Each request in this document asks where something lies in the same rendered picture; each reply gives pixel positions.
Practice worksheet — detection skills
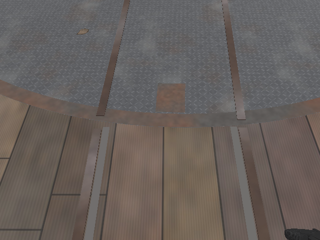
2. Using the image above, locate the robot right hand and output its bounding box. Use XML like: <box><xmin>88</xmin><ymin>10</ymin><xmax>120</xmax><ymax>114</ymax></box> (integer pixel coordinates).
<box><xmin>284</xmin><ymin>228</ymin><xmax>320</xmax><ymax>240</ymax></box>

